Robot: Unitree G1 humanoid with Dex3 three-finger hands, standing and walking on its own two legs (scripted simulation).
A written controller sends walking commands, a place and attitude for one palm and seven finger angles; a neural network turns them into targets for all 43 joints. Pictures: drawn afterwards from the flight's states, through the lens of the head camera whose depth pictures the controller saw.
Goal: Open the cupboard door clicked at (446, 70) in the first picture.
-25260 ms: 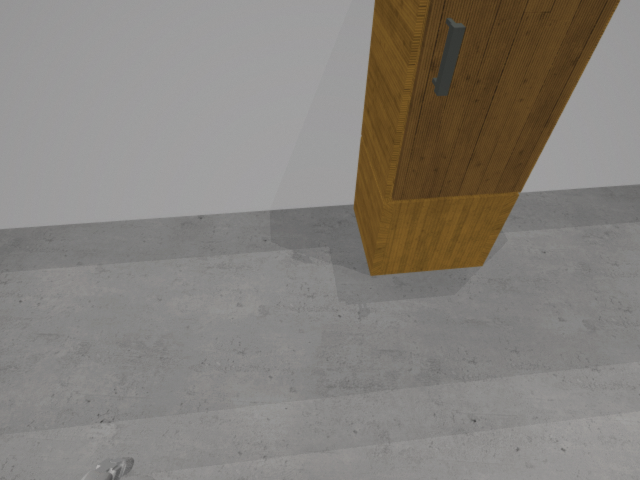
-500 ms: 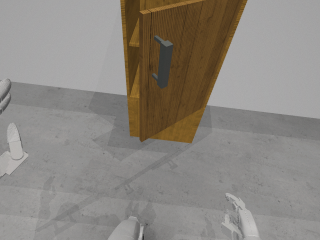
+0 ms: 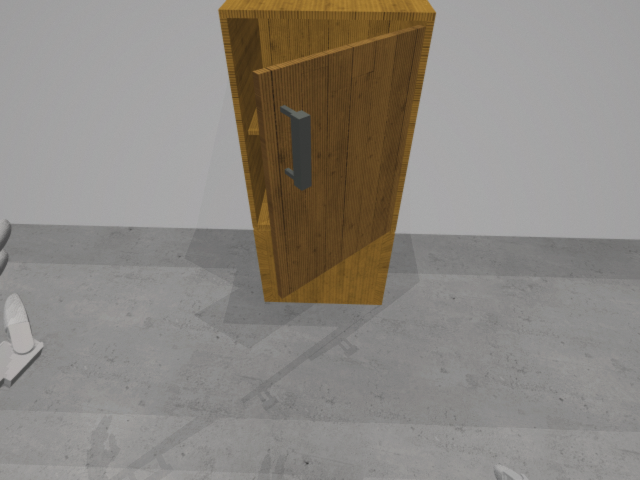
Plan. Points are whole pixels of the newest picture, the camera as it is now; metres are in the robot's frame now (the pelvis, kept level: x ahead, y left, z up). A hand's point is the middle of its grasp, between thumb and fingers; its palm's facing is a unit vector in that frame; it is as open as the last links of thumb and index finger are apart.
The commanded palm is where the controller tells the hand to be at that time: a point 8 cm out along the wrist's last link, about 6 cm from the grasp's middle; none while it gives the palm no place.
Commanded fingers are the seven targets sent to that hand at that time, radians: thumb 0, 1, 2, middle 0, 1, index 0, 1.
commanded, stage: stop stepping back and stand still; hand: left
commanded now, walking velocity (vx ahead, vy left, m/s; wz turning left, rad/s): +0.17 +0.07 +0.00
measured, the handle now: (294, 147) +0.66 +0.10 +0.10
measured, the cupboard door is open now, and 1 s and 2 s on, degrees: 42 42 42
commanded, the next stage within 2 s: let the arm hang, fingers relaxed in 0.42 s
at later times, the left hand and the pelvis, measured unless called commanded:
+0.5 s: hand (14, 355) +0.19 +0.31 +0.15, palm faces +0.43 -0.77 -0.47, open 7.4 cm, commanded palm none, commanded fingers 0.00 0.90 0.90 -0.20 -0.30 -0.20 -0.30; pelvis -0.01 +0.04 -0.01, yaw +1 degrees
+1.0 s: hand out of the picture -0.05 +0.25 -0.18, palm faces +0.08 -0.97 -0.23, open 7.2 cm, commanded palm none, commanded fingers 0.00 0.90 0.90 -0.20 -0.30 -0.20 -0.30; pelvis -0.05 +0.05 -0.01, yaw +5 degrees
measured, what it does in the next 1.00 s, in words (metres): steps on the spot: left foot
